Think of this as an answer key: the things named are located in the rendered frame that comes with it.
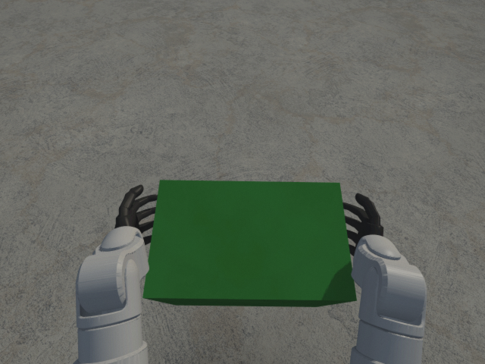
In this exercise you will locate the robot left hand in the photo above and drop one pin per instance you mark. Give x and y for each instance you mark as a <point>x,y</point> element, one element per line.
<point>128,215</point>

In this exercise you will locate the robot left forearm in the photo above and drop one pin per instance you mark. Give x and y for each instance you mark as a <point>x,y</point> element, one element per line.
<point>108,300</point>

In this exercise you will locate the robot right forearm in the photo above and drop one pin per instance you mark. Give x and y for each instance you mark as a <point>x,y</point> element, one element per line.
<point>392,307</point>

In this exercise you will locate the carton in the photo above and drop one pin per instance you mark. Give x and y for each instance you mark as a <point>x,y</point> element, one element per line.
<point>249,243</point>

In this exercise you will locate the robot right hand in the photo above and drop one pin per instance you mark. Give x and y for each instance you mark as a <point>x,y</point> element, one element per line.
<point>370,220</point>

